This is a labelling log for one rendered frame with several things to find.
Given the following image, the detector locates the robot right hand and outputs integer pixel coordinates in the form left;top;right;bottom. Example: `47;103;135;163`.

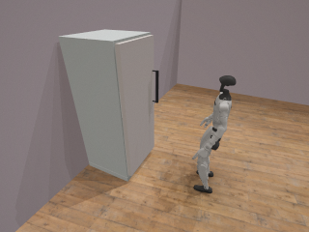
200;117;212;128

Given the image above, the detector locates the robot left hand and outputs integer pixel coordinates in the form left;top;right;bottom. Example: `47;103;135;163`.
192;147;208;163

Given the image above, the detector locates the handle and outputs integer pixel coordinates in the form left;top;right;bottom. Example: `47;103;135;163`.
153;70;159;103

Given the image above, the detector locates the robot left upper arm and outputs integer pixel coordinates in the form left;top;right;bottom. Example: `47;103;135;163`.
217;101;229;132

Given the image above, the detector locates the robot left forearm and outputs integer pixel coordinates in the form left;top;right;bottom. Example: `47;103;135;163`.
204;127;225;151

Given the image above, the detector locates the robot right foot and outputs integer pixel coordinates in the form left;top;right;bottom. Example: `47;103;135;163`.
196;170;213;177

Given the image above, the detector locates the right robot thigh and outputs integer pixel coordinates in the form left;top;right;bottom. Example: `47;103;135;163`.
200;126;212;149

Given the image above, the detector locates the fridge door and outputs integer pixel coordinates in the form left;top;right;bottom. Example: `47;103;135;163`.
115;35;155;176

